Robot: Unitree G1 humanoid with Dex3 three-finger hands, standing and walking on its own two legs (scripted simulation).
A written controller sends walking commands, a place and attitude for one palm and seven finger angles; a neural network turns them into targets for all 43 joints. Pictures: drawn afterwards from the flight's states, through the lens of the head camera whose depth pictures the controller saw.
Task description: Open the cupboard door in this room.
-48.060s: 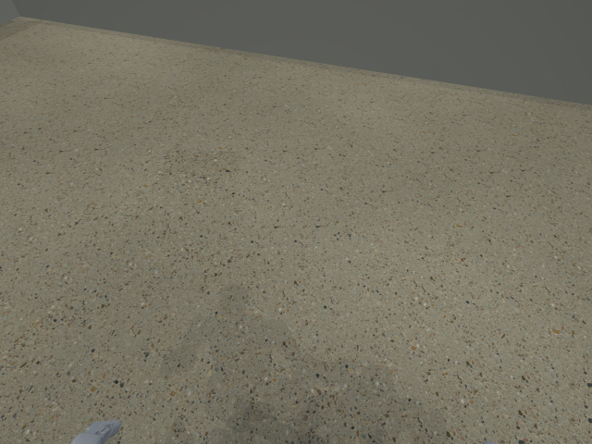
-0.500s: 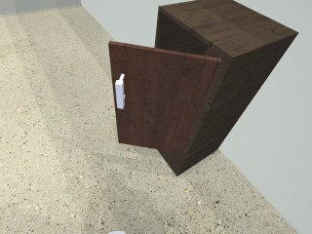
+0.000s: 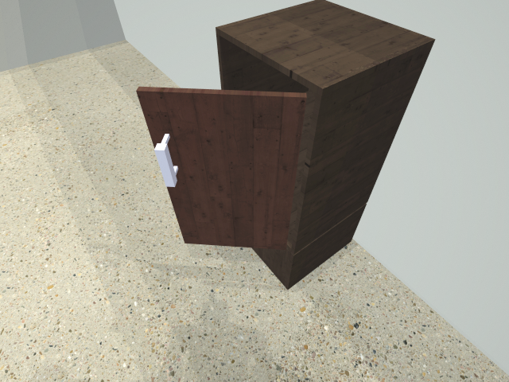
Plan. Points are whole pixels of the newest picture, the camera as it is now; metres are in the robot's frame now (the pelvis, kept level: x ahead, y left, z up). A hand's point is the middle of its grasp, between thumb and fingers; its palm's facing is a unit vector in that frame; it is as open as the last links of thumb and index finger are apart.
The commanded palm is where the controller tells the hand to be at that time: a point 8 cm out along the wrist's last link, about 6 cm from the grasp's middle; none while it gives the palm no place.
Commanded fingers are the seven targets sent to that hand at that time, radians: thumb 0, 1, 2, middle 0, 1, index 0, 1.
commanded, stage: come to a stop and stand still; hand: left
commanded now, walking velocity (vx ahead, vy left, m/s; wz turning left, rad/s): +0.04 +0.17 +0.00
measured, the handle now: (168, 160) +0.60 +0.25 -0.03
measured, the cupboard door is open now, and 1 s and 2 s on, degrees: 49 49 49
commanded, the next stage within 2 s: look again from close up in 0.24 s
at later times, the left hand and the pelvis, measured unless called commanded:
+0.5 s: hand out of the picture +0.03 +0.21 -0.17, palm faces +0.02 -0.97 -0.26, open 7.4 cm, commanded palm none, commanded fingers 0.00 0.90 0.90 -0.20 -0.30 -0.20 -0.30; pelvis +0.01 +0.02 -0.01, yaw +0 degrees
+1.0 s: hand out of the picture +0.04 +0.17 -0.17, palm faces -0.01 -0.97 -0.22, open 7.4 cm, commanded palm +0.11 +0.23 -0.07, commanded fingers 0.00 0.85 0.88 -0.20 -0.33 -0.20 -0.33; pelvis +0.01 -0.01 +0.00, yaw -1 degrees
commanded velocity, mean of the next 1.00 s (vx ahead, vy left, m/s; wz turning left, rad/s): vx -0.01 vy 0.01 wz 0.00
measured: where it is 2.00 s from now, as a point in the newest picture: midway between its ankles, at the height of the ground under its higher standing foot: outside the picture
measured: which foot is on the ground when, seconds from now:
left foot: up 0.00-0.10, down 0.12-1.00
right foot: down 0.00-1.00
